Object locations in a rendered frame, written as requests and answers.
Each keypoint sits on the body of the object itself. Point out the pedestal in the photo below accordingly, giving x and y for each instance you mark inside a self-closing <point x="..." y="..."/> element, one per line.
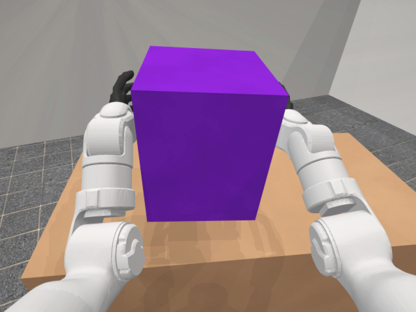
<point x="261" y="265"/>

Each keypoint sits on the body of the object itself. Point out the robot left upper arm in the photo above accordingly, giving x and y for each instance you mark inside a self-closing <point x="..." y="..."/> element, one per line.
<point x="100" y="259"/>

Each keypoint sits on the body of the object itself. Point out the robot left forearm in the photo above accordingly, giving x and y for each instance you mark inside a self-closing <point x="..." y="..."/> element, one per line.
<point x="106" y="189"/>

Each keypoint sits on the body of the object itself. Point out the robot right upper arm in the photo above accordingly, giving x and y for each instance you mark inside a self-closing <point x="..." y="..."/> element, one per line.
<point x="352" y="248"/>

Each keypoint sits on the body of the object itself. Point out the robot left hand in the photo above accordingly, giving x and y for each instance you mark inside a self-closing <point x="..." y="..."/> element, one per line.
<point x="120" y="89"/>

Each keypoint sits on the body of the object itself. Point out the carton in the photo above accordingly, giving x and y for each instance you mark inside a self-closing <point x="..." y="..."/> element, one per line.
<point x="207" y="122"/>

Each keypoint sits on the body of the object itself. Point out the robot right forearm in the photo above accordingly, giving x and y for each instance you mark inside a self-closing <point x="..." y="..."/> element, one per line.
<point x="328" y="189"/>

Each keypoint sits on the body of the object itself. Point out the robot right hand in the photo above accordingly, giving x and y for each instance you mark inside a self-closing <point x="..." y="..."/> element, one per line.
<point x="289" y="104"/>

